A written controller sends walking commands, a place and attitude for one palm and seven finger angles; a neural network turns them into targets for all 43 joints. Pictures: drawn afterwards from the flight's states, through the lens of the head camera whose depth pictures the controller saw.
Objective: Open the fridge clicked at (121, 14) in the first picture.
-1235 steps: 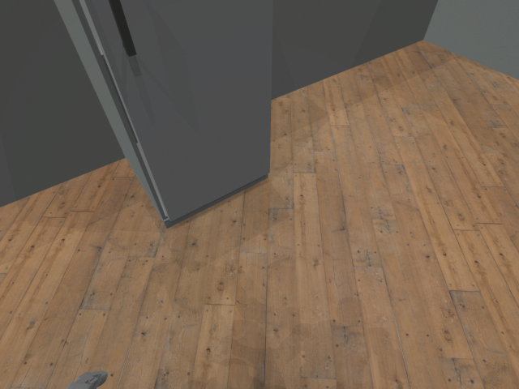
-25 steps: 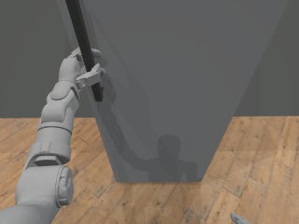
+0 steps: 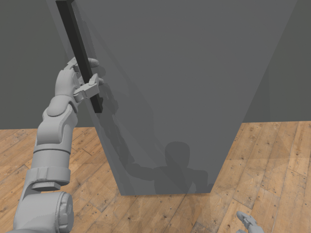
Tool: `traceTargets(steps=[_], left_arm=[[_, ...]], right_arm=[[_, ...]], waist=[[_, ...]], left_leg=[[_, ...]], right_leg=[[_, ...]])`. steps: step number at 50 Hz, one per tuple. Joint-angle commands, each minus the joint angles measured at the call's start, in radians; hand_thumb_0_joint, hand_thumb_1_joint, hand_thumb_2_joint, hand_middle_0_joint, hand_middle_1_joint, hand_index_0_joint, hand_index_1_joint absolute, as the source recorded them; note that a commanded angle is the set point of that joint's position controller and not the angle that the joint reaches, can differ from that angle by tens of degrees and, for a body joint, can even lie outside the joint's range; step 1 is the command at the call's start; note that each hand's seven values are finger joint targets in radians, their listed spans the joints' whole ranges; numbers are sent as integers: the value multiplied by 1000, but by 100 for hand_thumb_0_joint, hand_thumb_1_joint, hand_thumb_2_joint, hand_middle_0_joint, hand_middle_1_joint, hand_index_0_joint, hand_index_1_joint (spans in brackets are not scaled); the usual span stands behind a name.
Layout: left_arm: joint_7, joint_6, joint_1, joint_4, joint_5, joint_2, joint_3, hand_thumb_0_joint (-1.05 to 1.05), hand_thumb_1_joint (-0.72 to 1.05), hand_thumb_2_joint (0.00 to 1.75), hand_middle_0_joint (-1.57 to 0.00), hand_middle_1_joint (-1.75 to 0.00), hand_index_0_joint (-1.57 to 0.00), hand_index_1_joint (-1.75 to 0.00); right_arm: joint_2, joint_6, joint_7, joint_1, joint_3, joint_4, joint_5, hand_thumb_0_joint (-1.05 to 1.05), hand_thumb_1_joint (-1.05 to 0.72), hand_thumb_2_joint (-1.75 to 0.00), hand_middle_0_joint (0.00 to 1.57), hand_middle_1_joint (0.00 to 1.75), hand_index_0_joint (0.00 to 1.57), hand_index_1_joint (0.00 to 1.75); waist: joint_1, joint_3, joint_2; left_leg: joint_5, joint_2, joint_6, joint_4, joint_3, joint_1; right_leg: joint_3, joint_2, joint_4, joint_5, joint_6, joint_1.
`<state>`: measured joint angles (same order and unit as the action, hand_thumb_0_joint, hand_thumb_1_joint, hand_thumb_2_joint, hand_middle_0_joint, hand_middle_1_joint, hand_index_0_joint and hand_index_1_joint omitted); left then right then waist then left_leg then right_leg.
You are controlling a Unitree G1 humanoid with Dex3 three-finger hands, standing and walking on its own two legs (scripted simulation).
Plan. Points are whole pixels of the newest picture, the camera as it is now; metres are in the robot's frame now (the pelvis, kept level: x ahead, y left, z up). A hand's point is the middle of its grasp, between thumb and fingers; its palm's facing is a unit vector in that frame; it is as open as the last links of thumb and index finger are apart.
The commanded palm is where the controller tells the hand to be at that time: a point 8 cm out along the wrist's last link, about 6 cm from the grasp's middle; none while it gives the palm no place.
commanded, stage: grip the handle and tug to test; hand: left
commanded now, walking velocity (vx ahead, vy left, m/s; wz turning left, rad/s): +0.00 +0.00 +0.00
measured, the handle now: (86, 63) +0.46 +0.20 +0.23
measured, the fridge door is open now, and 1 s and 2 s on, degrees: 0 1 9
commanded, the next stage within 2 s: pull the door a little, standing still in 0.08 s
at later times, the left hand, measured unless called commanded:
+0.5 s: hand (94, 87) +0.40 +0.17 +0.20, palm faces +0.08 -1.00 -0.01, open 5.9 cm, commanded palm +0.34 +0.22 +0.20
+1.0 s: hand (93, 88) +0.41 +0.17 +0.20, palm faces +0.19 -0.94 -0.28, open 6.4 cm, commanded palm +0.37 +0.22 +0.19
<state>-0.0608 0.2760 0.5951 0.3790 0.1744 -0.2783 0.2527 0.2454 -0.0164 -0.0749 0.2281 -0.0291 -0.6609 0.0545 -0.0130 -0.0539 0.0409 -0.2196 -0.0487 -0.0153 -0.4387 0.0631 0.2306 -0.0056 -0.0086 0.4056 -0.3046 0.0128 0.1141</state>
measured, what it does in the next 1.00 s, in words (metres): walks ahead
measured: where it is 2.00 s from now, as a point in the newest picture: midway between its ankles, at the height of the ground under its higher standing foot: outside the picture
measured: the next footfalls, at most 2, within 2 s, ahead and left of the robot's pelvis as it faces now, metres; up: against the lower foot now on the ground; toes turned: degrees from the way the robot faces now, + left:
right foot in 1.08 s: +0.24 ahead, -0.06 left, +0.00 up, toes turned -6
left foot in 1.42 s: +0.19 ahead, +0.12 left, +0.00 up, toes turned +9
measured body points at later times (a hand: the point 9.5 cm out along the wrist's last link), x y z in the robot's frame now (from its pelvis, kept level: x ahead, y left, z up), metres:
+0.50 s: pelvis +0.04 +0.00 +0.00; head +0.03 -0.02 +0.45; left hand +0.39 +0.22 +0.21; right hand +0.23 -0.22 -0.09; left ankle +0.01 +0.13 -0.74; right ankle -0.06 -0.11 -0.73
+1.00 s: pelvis +0.13 +0.00 +0.04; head +0.17 -0.02 +0.48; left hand +0.39 +0.22 +0.21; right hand +0.28 -0.24 -0.07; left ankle +0.03 +0.16 -0.69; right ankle +0.09 -0.07 -0.67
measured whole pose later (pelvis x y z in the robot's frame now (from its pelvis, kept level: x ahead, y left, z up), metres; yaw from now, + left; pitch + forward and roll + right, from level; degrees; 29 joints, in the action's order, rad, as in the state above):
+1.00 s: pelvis +0.13 +0.00 +0.04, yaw -7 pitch +1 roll +0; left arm 0.09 0.08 -0.24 -0.50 0.11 -0.29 0.24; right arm 0.23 0.03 -0.03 0.16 -0.02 -0.53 -0.02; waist 0.04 0.08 0.06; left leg -0.02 -0.03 0.00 -0.45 -0.05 0.06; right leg -0.06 -0.06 0.75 -0.32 0.00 0.33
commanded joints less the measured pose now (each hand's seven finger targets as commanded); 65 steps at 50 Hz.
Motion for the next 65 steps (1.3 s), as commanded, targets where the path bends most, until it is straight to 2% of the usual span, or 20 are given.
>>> traceTargets(steps=[1,9,12,23,37,38,39,42,43,45,46,50,51,52,53,54,56,59,60,65], left_arm=[[-44,-39,301,-386,25,-126,-6,0,90,90,-45,-140,-45,-140],[-47,39,158,-515,42,-164,53,0,90,90,-45,-140,-45,-140],[-41,58,325,-440,37,-149,15,0,90,90,-45,-140,-45,-140],[-49,55,73,-650,51,-145,38,0,90,90,-45,-140,-45,-140],[-69,121,-608,-1195,114,-123,76,0,90,90,-45,-140,-45,-140],[-66,114,-611,-1307,117,-142,89,0,90,90,-45,-140,-45,-140],[68,-71,-206,-1143,-67,-416,178,0,90,90,-45,-140,-45,-140],[121,-220,-510,-987,-78,-215,56,0,90,90,-45,-140,-45,-140],[126,-253,-496,-1049,-69,-217,54,0,90,90,-45,-140,-45,-140],[139,-291,-478,-1176,-65,-194,39,0,90,90,-45,-140,-45,-140],[150,-305,-502,-1190,-80,-154,31,0,90,90,-45,-140,-45,-140],[174,-336,-671,-1231,-87,-215,105,0,90,90,-45,-140,-45,-140],[174,-354,-725,-1252,-78,-231,131,0,90,90,-45,-140,-45,-140],[185,-376,-775,-1267,-84,-272,169,0,90,90,-45,-140,-45,-140],[197,-394,-796,-1258,-86,-299,204,0,90,90,-45,-140,-45,-140],[214,-398,-827,-1209,-89,-274,203,0,90,90,-45,-140,-45,-140],[218,-387,-854,-1092,-110,-190,149,0,90,90,-45,-140,-45,-140],[216,-431,-736,-1156,-134,-180,127,0,90,90,-45,-140,-45,-140],[221,-436,-727,-1145,-127,-189,131,0,90,90,-45,-140,-45,-140],[226,-421,-606,-1191,-115,-197,87,0,90,90,-45,-140,-45,-140]], right_arm=[[114,-42,0,-141,39,173,-4,0,-90,-90,20,30,20,30],[111,-17,-1,-177,32,188,-9,0,-90,-90,20,30,20,30],[114,-11,-15,-169,27,158,-10,0,-90,-90,20,30,20,30],[96,0,1,-220,20,209,-18,0,-90,-90,20,30,20,30],[69,0,51,-260,4,290,-14,0,-90,-90,20,30,20,30],[65,-7,55,-262,4,298,-14,0,-90,-90,20,30,20,30],[132,0,20,-166,5,278,-39,0,-90,-90,20,30,20,30],[114,7,2,-145,24,264,-54,0,-90,-90,20,30,20,30],[113,8,-2,-135,26,274,-53,0,-90,-90,20,30,20,30],[114,4,21,-139,46,270,-75,0,-90,-90,20,30,20,30],[95,3,42,-139,52,252,-90,0,-90,-90,20,30,20,30],[57,2,46,-141,47,276,-67,0,-90,-90,20,30,20,30],[39,-16,28,-173,40,299,-54,0,-90,-90,20,30,20,30],[37,-39,4,-212,30,323,-41,0,-90,-90,20,30,20,30],[21,-74,-23,-207,31,335,-53,0,-90,-90,20,30,20,30],[-16,-95,-46,-168,7,310,-78,0,-90,-90,20,30,20,30],[24,-100,-34,-69,19,286,-72,0,-90,-90,20,30,20,30],[27,-66,-23,-110,36,238,-71,0,-90,-90,20,30,20,30],[29,-58,-20,-118,37,228,-64,0,-90,-90,20,30,20,30],[36,-43,-29,-172,28,234,-68,0,-90,-90,20,30,20,30]], waist=[[58,-344,-13],[79,-349,-59],[40,-277,-53],[91,-352,-59],[132,-291,-3],[132,-305,26],[18,-142,-65],[28,-173,-95],[13,-193,-21],[4,-190,331],[-4,-137,435],[15,-131,200],[40,-102,131],[82,-136,-6],[91,-170,-177],[116,-108,-188],[36,-112,-314],[14,-247,-199],[15,-254,-159],[34,-183,-158]], left_leg=[[514,32,60,-36,-20,-266],[580,34,58,-36,-11,-260],[515,39,60,-32,-13,-247],[600,37,57,-28,-22,-265],[730,16,40,-27,-33,-212],[762,18,38,-36,-34,-222],[777,12,54,-149,-13,-169],[649,46,51,-128,-15,-29],[820,36,64,-63,-25,-124],[1570,-89,114,-38,-188,-679],[1564,-125,95,-60,-240,-749],[1179,-42,36,-175,-209,-502],[860,-9,17,-248,-194,-223],[299,60,9,-389,-147,134],[-360,124,18,-570,-127,286],[-415,119,43,-610,-119,274],[-330,50,21,-682,-65,357],[-235,12,-7,-686,-48,241],[-210,15,-5,-679,-42,237],[-190,6,10,-496,-29,138]], right_leg=[[-32,-16,15,649,5,-58],[-31,-8,27,778,-3,-113],[-32,-12,9,710,-1,-59],[-30,5,33,813,-3,-141],[-57,13,50,874,-10,-161],[-58,13,51,892,-10,-163],[-17,25,52,987,-41,-20],[-90,34,216,1170,-35,-136],[-117,6,320,1149,-57,-74],[-128,-125,498,115,-76,475],[-112,-116,478,-193,-40,619],[-107,-77,20,202,-7,275],[-94,-41,-133,487,12,-16],[10,122,-73,994,71,-367],[130,342,39,1323,109,-380],[72,331,27,1347,41,-212],[99,329,112,1363,6,-261],[30,326,94,1074,26,-146],[28,325,85,1033,-43,-127],[33,357,25,596,125,37]])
